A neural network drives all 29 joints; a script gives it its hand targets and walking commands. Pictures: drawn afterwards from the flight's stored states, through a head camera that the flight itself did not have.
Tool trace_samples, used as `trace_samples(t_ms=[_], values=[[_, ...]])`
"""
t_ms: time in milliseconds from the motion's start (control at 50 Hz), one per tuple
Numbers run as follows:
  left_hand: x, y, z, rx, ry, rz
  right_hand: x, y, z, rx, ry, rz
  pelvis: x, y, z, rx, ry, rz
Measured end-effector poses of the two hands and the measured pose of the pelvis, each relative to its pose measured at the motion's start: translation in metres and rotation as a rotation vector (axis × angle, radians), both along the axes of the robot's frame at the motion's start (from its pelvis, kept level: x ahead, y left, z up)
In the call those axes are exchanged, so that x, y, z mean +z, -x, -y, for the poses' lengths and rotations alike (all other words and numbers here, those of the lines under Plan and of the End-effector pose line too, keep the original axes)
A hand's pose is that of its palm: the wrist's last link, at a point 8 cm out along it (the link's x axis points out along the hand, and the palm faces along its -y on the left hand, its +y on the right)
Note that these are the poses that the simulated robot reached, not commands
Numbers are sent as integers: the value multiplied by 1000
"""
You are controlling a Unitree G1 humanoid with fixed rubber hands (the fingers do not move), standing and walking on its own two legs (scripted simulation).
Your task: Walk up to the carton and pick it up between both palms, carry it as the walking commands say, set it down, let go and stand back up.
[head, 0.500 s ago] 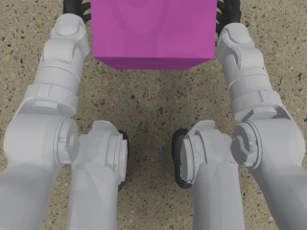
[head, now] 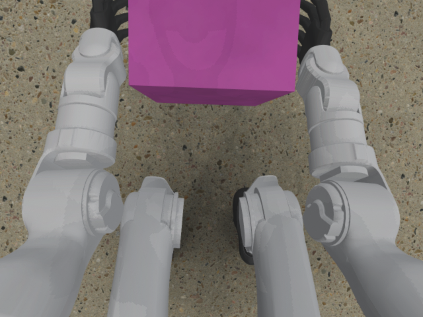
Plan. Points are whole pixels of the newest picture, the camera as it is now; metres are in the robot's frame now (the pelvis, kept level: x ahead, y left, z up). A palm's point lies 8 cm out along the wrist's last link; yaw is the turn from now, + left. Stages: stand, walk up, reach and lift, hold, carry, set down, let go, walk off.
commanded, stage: reach and lift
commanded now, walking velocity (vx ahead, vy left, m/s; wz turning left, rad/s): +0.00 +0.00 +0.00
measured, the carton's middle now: (210, 45) +0.55 +0.00 -0.19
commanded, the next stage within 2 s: none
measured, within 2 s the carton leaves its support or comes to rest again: neither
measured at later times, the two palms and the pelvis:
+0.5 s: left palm (85, 24) +0.52 +0.16 -0.05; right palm (335, 44) +0.51 -0.15 -0.05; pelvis +0.00 +0.00 +0.05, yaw +0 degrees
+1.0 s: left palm (53, 10) +0.50 +0.16 +0.02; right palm (375, 34) +0.49 -0.15 +0.02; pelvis +0.01 +0.00 +0.10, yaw +0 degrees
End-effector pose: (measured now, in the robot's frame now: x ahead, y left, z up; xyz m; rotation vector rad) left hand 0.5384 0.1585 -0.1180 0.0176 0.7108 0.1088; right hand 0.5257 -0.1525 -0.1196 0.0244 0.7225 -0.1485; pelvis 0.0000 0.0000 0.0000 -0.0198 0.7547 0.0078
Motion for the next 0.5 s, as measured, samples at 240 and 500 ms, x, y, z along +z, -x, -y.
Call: trace_samples(t_ms=[240, 500], values=[[24, 5, -4, 12, 8, 15, 24, 3, -4, -4, -6, 15, 18, -4, 1, 3, -1, -31], [68, 17, -2, 14, 18, 5, 69, 18, -2, -16, -6, 6, 50, -2, -1, 5, 3, -31]])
